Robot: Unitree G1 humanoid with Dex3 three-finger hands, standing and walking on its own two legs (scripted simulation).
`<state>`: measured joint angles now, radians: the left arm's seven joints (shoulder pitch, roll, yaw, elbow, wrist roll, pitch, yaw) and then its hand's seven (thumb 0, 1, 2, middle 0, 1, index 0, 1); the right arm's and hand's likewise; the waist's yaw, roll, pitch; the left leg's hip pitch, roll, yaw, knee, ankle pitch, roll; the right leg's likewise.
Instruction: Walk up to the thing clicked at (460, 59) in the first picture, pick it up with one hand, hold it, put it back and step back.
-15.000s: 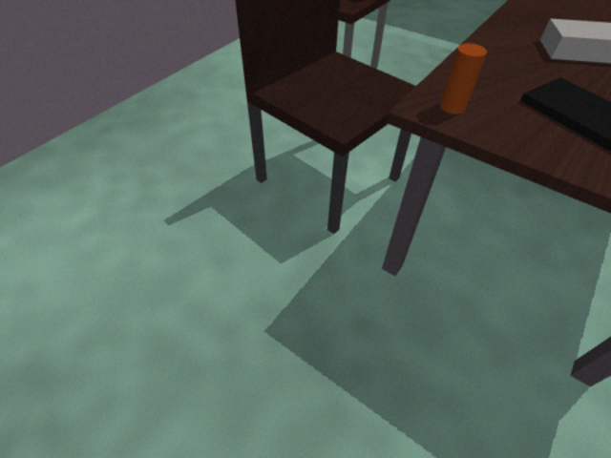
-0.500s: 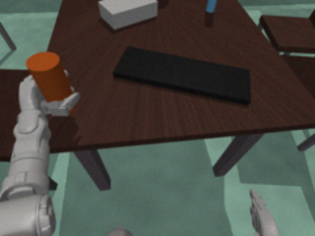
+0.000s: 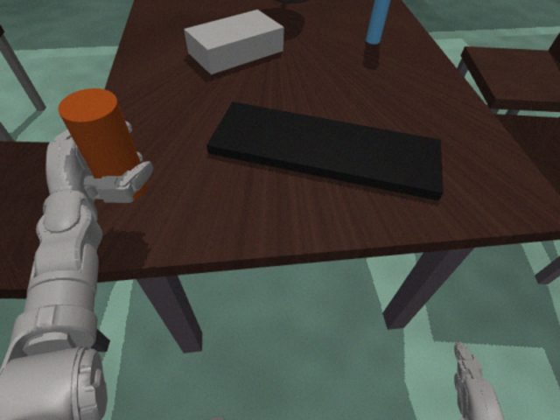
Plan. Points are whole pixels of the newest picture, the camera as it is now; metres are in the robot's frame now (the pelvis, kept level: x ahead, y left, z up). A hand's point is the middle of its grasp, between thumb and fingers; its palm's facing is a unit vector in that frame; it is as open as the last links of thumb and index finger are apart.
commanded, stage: lift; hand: left
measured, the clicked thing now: (109, 150) +0.43 +0.23 +0.16
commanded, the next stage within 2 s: hold in 1.04 s
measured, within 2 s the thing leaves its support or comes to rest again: neither
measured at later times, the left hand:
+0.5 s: hand (109, 153) +0.37 +0.19 +0.20, palm faces +0.26 -0.97 -0.03, open 8.8 cm
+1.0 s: hand (104, 137) +0.35 +0.18 +0.24, palm faces +0.24 -0.97 -0.01, open 8.8 cm
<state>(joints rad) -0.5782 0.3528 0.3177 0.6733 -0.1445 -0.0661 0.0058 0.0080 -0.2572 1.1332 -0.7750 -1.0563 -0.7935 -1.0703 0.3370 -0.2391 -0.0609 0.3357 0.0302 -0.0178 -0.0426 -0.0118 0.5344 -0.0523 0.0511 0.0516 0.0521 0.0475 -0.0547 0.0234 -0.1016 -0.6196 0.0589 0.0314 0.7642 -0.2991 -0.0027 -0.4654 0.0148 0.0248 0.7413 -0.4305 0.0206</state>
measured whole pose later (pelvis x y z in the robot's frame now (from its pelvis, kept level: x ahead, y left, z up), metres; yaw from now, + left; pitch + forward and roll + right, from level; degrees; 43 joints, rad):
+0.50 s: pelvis +0.00 -0.01 +0.01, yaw +2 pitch +2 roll +0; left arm -0.44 0.26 0.27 0.20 -0.18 0.32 0.05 0.01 -0.26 1.14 -0.77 -1.06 -0.79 -1.08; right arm 0.33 -0.23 -0.06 0.44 0.05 -0.09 -0.06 -0.01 0.54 -0.05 0.05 0.05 0.05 0.05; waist 0.00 0.06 -0.07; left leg -0.42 0.04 0.02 0.63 -0.24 -0.01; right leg -0.27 0.00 0.01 0.63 -0.39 0.01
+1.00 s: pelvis +0.00 -0.01 +0.02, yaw +2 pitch -1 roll +0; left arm -0.43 0.25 0.27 0.02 -0.21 0.55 0.05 0.01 -0.27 1.15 -0.78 -1.07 -0.79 -1.08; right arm 0.27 -0.25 -0.08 0.58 0.05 -0.17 -0.08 -0.01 0.53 -0.05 0.05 0.05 0.05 0.05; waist 0.01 0.07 -0.07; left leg -0.33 0.03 0.01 0.55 -0.21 -0.02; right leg -0.19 -0.01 0.00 0.57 -0.37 0.01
